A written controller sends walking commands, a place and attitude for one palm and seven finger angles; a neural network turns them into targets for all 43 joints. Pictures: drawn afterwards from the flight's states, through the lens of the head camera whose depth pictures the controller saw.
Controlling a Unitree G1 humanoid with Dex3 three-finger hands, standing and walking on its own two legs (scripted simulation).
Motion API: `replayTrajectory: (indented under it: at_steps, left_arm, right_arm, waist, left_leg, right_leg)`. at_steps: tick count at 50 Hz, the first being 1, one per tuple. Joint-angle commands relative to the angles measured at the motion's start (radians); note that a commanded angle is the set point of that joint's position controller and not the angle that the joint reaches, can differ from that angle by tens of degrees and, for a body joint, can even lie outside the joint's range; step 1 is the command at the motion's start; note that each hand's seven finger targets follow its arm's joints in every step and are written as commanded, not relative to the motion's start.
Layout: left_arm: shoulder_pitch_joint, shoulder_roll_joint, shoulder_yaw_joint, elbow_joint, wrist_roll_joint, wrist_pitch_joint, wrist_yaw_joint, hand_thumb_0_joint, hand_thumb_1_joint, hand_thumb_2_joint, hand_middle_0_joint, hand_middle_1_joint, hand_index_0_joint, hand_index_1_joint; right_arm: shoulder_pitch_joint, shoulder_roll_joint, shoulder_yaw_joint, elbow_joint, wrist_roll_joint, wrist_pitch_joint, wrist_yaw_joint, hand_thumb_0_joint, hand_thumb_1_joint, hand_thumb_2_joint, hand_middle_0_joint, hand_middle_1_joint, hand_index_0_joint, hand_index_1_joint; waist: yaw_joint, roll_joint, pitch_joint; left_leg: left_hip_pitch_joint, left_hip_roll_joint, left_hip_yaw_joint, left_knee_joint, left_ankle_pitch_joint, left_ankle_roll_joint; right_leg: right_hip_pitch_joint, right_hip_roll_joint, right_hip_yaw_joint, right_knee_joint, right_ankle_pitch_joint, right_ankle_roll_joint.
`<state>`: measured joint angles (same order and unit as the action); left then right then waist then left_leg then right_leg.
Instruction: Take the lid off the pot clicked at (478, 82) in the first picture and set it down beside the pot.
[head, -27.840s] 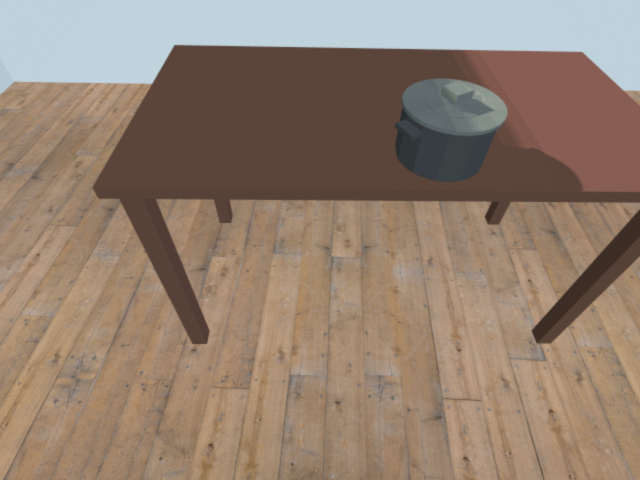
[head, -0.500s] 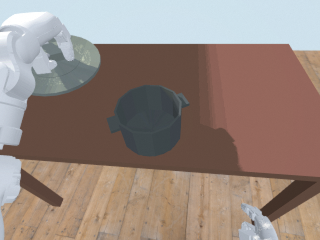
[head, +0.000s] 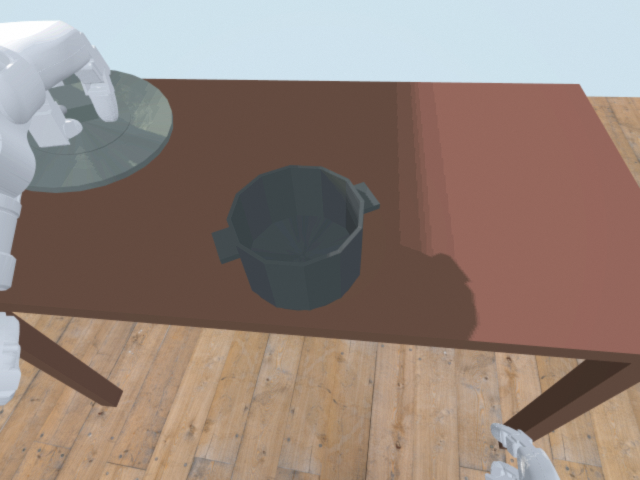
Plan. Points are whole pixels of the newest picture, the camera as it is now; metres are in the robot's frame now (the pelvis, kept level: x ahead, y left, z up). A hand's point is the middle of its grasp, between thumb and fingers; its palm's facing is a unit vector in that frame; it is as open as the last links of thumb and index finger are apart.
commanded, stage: lower the lid onto the table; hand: left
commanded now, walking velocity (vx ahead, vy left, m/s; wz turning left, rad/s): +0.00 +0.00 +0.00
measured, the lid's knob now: (70, 104) +0.45 +0.29 +0.25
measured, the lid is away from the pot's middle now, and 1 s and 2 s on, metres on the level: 0.24 0.23 0.24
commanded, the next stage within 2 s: none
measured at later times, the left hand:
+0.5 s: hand (85, 130) +0.43 +0.28 +0.23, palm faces -0.20 -0.02 -0.98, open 6.1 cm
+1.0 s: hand (98, 159) +0.42 +0.28 +0.19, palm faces -0.25 -0.02 -0.97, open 6.1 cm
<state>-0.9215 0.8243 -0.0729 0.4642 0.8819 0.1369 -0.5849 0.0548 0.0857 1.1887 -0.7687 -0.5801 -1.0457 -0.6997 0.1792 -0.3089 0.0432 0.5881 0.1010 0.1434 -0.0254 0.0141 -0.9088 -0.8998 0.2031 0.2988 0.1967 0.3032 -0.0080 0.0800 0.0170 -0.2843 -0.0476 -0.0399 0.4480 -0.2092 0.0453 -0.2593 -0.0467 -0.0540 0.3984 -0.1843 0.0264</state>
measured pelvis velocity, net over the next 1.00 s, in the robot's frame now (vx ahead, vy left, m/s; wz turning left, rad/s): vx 0.01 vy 0.00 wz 0.00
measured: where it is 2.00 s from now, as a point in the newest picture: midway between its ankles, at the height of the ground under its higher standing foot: outside the picture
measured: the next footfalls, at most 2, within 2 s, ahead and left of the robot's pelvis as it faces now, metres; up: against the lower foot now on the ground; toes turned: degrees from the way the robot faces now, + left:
none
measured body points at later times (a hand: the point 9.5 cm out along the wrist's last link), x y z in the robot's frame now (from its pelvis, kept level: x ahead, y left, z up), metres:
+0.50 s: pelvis +0.00 +0.00 +0.00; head +0.04 -0.03 +0.45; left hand +0.44 +0.27 +0.28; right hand +0.15 -0.25 -0.12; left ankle +0.01 +0.09 -0.74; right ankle +0.01 -0.14 -0.74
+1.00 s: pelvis +0.01 +0.00 +0.00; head +0.04 -0.02 +0.45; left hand +0.43 +0.27 +0.25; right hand +0.16 -0.24 -0.11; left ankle +0.01 +0.09 -0.74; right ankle +0.01 -0.14 -0.74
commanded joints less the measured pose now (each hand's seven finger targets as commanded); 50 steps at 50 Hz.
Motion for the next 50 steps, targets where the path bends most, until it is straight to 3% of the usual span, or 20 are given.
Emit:
replayTrajectory:
  at_steps: [1,3,4,8,9,15,17,19,23,25,26,28,31,34,37,41,44,46,48,50]
  left_arm:
    - [-0.582,0.323,0.159,-0.103,0.022,0.021,0.067,0.0,0.415,1.304,-0.973,-0.692,-1.163,-0.769]
    - [-0.531,0.336,0.167,-0.079,0.01,0.03,0.072,0.0,0.415,1.304,-0.973,-0.692,-1.163,-0.769]
    - [-0.56,0.309,0.141,-0.121,0.03,0.03,0.07,0.0,0.415,1.304,-0.973,-0.692,-1.163,-0.769]
    - [-0.499,0.254,0.104,-0.154,0.011,0.038,0.069,0.0,0.415,1.304,-0.973,-0.692,-1.163,-0.769]
    - [-0.526,0.304,0.148,-0.196,0.032,0.037,0.073,0.0,0.415,1.304,-0.973,-0.692,-1.163,-0.769]
    - [-0.511,0.37,0.209,-0.077,0.042,0.033,0.074,0.0,0.415,1.304,-0.973,-0.692,-1.163,-0.769]
    - [-0.531,0.328,0.17,-0.096,0.035,0.028,0.071,0.0,0.415,1.304,-0.973,-0.692,-1.163,-0.769]
    - [-0.542,0.324,0.168,-0.194,0.029,0.018,0.08,0.0,0.415,1.304,-0.973,-0.692,-1.163,-0.769]
    - [-0.432,0.333,0.19,-0.103,0.016,0.017,0.082,0.0,0.415,1.304,-0.973,-0.692,-1.163,-0.769]
    - [-0.476,0.283,0.147,-0.095,0.03,0.018,0.076,0.0,0.415,1.304,-0.973,-0.692,-1.163,-0.769]
    - [-0.448,0.3,0.163,-0.092,0.02,0.017,0.078,0.0,0.415,1.304,-0.973,-0.692,-1.163,-0.769]
    - [-0.441,0.337,0.182,-0.132,0.009,0.005,0.088,0.0,0.415,1.304,-0.973,-0.692,-1.163,-0.769]
    - [-0.489,0.293,0.15,-0.173,0.015,-0.001,0.087,0.0,0.415,1.304,-0.973,-0.692,-1.163,-0.769]
    - [-0.444,0.371,0.227,-0.186,0.018,-0.016,0.098,0.0,0.415,1.304,-0.973,-0.692,-1.163,-0.769]
    - [-0.438,0.308,0.179,-0.134,0.007,-0.014,0.088,0.0,0.415,1.304,-0.973,-0.692,-1.163,-0.769]
    - [-0.421,0.245,0.132,-0.2,-0.002,-0.019,0.094,0.0,0.415,1.304,-0.973,-0.692,-1.163,-0.769]
    - [-0.377,0.298,0.189,-0.216,-0.002,-0.024,0.102,0.0,0.415,1.304,-0.973,-0.692,-1.163,-0.769]
    - [-0.365,0.268,0.17,-0.179,-0.009,-0.02,0.096,0.0,0.415,1.304,-0.973,-0.692,-1.163,-0.769]
    - [-0.325,0.32,0.214,-0.163,-0.017,-0.022,0.105,0.0,0.415,1.304,-0.973,-0.692,-1.163,-0.769]
    - [-0.337,0.3,0.201,-0.118,0.001,-0.022,0.102,0.0,0.415,1.304,-0.973,-0.692,-1.163,-0.769]
  right_arm:
    - [-0.077,-0.115,-0.041,-0.125,0.008,-0.041,-0.013,0.0,-0.9,-0.9,0.2,0.3,0.2,0.3]
    - [-0.058,-0.139,-0.05,-0.125,0.006,-0.042,-0.009,0.0,-0.9,-0.9,0.2,0.3,0.2,0.3]
    - [-0.07,-0.117,-0.041,-0.137,0.005,-0.044,-0.003,0.0,-0.9,-0.9,0.2,0.3,0.2,0.3]
    - [-0.085,-0.128,-0.049,-0.149,0.004,-0.042,0.004,0.0,-0.9,-0.9,0.2,0.3,0.2,0.3]
    - [-0.079,-0.116,-0.045,-0.154,0.0,-0.045,0.006,0.0,-0.9,-0.9,0.2,0.3,0.2,0.3]
    - [-0.077,-0.123,-0.041,-0.142,0.0,-0.042,-0.008,0.0,-0.9,-0.9,0.2,0.3,0.2,0.3]
    - [-0.079,-0.119,-0.041,-0.146,0.005,-0.04,-0.01,0.0,-0.9,-0.9,0.2,0.3,0.2,0.3]
    - [-0.067,-0.115,-0.047,-0.158,-0.001,-0.05,-0.002,0.0,-0.9,-0.9,0.2,0.3,0.2,0.3]
    - [-0.055,-0.134,-0.052,-0.146,-0.003,-0.047,-0.003,0.0,-0.9,-0.9,0.2,0.3,0.2,0.3]
    - [-0.066,-0.12,-0.048,-0.143,0.0,-0.045,-0.004,0.0,-0.9,-0.9,0.2,0.3,0.2,0.3]
    - [-0.06,-0.122,-0.048,-0.145,0.004,-0.043,-0.005,0.0,-0.9,-0.9,0.2,0.3,0.2,0.3]
    - [-0.06,-0.138,-0.053,-0.148,-0.001,-0.045,-0.005,0.0,-0.9,-0.9,0.2,0.3,0.2,0.3]
    - [-0.061,-0.118,-0.051,-0.146,0.001,-0.048,-0.009,0.0,-0.9,-0.9,0.2,0.3,0.2,0.3]
    - [-0.042,-0.123,-0.053,-0.146,-0.008,-0.053,-0.007,0.0,-0.9,-0.9,0.2,0.3,0.2,0.3]
    - [-0.057,-0.123,-0.053,-0.135,-0.001,-0.044,-0.01,0.0,-0.9,-0.9,0.2,0.3,0.2,0.3]
    - [-0.067,-0.115,-0.056,-0.145,-0.003,-0.051,-0.003,0.0,-0.9,-0.9,0.2,0.3,0.2,0.3]
    - [-0.053,-0.121,-0.055,-0.141,-0.01,-0.048,0.004,0.0,-0.9,-0.9,0.2,0.3,0.2,0.3]
    - [-0.065,-0.12,-0.054,-0.14,-0.005,-0.042,0.003,0.0,-0.9,-0.9,0.2,0.3,0.2,0.3]
    - [-0.053,-0.139,-0.06,-0.14,-0.011,-0.043,0.004,0.0,-0.9,-0.9,0.2,0.3,0.2,0.3]
    - [-0.061,-0.124,-0.053,-0.14,-0.009,-0.039,0.001,0.0,-0.9,-0.9,0.2,0.3,0.2,0.3]
  waist:
    - [-0.02,0.028,-0.376]
    - [-0.022,0.02,-0.379]
    - [-0.011,0.024,-0.43]
    - [-0.021,0.029,-0.422]
    - [-0.004,0.02,-0.486]
    - [-0.009,-0.029,-0.394]
    - [-0.014,-0.019,-0.397]
    - [-0.011,0.03,-0.481]
    - [-0.022,0.009,-0.419]
    - [-0.026,0.004,-0.377]
    - [-0.022,-0.022,-0.39]
    - [-0.023,0.021,-0.416]
    - [-0.028,0.035,-0.443]
    - [-0.017,0.03,-0.489]
    - [-0.03,0.018,-0.399]
    - [-0.03,0.066,-0.427]
    - [-0.021,0.046,-0.455]
    - [-0.026,0.002,-0.406]
    - [-0.024,0.006,-0.403]
    - [-0.021,-0.019,-0.378]
  left_leg:
    - [0.184,0.015,-0.02,-0.048,0.262,0.022]
    - [0.175,0.014,-0.018,-0.038,0.252,0.021]
    - [0.178,0.009,-0.017,-0.044,0.283,0.021]
    - [0.211,0.021,-0.024,-0.023,0.328,0.022]
    - [0.216,0.017,-0.019,-0.031,0.344,0.025]
    - [0.141,0.01,-0.009,-0.038,0.243,0.029]
    - [0.153,0.01,-0.012,-0.043,0.264,0.028]
    - [0.211,0.013,-0.019,-0.028,0.349,0.029]
    - [0.187,0.015,-0.016,-0.013,0.331,0.029]
    - [0.17,0.012,-0.013,-0.023,0.283,0.029]
    - [0.167,0.014,-0.012,-0.031,0.276,0.029]
    - [0.177,0.012,-0.014,-0.02,0.288,0.029]
    - [0.213,0.012,-0.021,-0.025,0.33,0.032]
    - [0.213,0.01,-0.021,-0.015,0.369,0.034]
    - [0.193,0.013,-0.023,-0.028,0.316,0.031]
    - [0.247,0.016,-0.033,-0.018,0.381,0.029]
    - [0.245,0.018,-0.041,-0.016,0.421,0.025]
    - [0.219,0.018,-0.037,-0.024,0.373,0.026]
    - [0.198,0.017,-0.033,-0.016,0.348,0.025]
    - [0.168,0.012,-0.027,-0.028,0.284,0.026]
  right_leg:
    - [0.094,0.05,-0.02,-0.02,0.177,-0.076]
    - [0.096,0.043,-0.011,-0.023,0.182,-0.078]
    - [0.133,0.048,-0.008,-0.011,0.203,-0.076]
    - [0.103,0.042,-0.009,-0.011,0.214,-0.079]
    - [0.15,0.05,-0.002,-0.004,0.227,-0.074]
    - [0.141,0.047,-0.01,-0.011,0.207,-0.073]
    - [0.139,0.047,-0.01,-0.008,0.223,-0.073]
    - [0.157,0.049,0.001,0.001,0.249,-0.07]
    - [0.133,0.044,-0.004,-0.006,0.254,-0.075]
    - [0.113,0.049,-0.011,-0.015,0.23,-0.073]
    - [0.129,0.051,-0.011,-0.013,0.224,-0.07]
    - [0.139,0.043,-0.003,-0.008,0.237,-0.076]
    - [0.144,0.052,-0.004,-0.01,0.251,-0.072]
    - [0.181,0.054,0.004,-0.004,0.284,-0.07]
    - [0.135,0.052,-0.012,-0.019,0.255,-0.071]
    - [0.111,0.056,-0.01,-0.015,0.241,-0.073]
    - [0.135,0.062,-0.009,-0.01,0.259,-0.072]
    - [0.123,0.058,-0.017,-0.014,0.249,-0.071]
    - [0.13,0.052,-0.013,-0.011,0.252,-0.076]
    - [0.128,0.058,-0.018,-0.015,0.224,-0.073]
